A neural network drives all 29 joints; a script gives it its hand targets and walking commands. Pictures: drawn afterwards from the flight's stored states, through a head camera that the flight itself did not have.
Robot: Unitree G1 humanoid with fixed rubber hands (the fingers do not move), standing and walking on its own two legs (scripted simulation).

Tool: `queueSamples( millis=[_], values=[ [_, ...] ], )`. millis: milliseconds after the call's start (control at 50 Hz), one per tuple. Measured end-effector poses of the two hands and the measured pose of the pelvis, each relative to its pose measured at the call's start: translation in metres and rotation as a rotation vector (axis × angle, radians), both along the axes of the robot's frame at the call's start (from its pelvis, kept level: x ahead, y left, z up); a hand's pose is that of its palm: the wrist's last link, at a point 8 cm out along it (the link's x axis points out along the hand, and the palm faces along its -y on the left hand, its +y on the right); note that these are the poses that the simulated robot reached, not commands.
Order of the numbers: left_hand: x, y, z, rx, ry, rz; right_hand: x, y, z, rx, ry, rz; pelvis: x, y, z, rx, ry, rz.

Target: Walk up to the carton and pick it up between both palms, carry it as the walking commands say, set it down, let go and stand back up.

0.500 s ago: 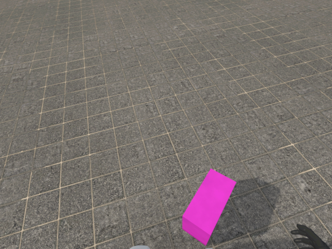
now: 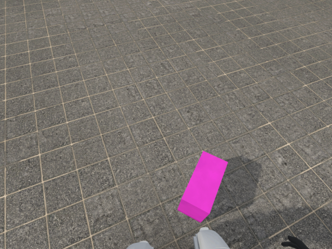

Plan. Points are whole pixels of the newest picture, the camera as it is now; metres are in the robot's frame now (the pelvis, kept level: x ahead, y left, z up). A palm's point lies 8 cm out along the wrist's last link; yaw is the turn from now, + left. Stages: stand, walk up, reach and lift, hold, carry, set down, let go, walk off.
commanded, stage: walk up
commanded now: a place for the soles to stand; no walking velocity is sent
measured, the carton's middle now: (201, 186) +0.47 -0.19 -0.64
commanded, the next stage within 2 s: none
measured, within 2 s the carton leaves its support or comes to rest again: neither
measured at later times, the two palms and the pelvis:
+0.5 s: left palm out of the picture +0.10 +0.35 -0.09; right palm out of the picture +0.06 -0.33 -0.09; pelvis -0.01 +0.03 -0.01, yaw -10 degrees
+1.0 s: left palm (31, 232) +0.17 +0.34 -0.09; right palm out of the picture +0.01 -0.30 -0.08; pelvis +0.02 +0.03 +0.00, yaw -14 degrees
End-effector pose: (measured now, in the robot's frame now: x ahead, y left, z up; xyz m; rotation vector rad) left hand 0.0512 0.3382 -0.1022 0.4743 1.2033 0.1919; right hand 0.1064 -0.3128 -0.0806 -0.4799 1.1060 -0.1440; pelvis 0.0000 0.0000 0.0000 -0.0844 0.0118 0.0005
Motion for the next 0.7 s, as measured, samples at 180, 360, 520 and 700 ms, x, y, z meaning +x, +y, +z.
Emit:
queueSamples(
  millis=[180, 360, 520, 700],
  values=[
    [0.012, -0.006, 0.010, 0.027, -0.057, -0.072, -0.031, -0.013, -0.011, 0.027, -0.065, -0.061, -0.018, -0.005, -0.007, 0.039, -0.025, -0.059],
    [0.025, -0.008, 0.023, 0.057, -0.129, -0.110, -0.027, -0.024, -0.011, 0.030, -0.167, -0.082, -0.018, -0.005, -0.012, 0.065, -0.096, -0.123],
    [0.053, 0.019, 0.010, 0.025, -0.072, -0.174, -0.052, -0.006, -0.007, -0.028, -0.091, -0.126, -0.005, 0.031, -0.013, 0.053, -0.046, -0.167],
    [0.093, 0.026, 0.011, -0.046, -0.049, -0.230, -0.092, 0.035, 0.017, -0.026, -0.004, -0.219, 0.019, 0.051, 0.010, 0.000, -0.002, -0.196]
  ],
)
